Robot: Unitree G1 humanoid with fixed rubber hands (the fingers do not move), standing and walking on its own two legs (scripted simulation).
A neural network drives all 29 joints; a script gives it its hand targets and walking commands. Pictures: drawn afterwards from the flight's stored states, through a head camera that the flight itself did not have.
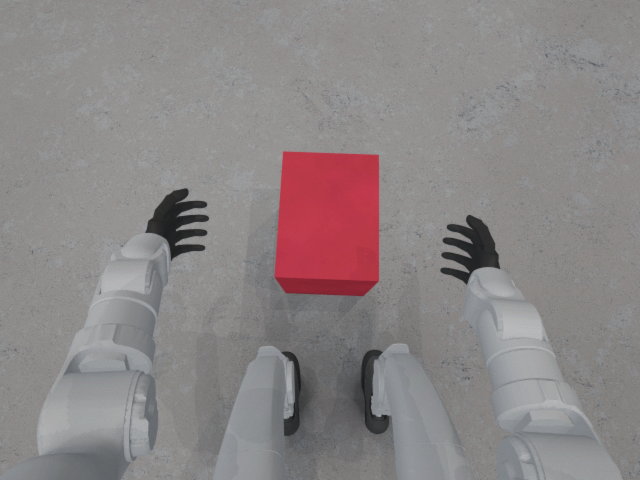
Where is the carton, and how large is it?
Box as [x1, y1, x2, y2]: [275, 151, 378, 295]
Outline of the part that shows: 283,151 275,262 275,278 285,292 363,295 378,281 378,155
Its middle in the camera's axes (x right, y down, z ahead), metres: +0.02 -0.03 +0.98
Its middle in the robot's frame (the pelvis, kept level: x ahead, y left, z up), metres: +0.53 -0.01 -0.54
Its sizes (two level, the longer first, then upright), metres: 0.290 0.219 0.287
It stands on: the floor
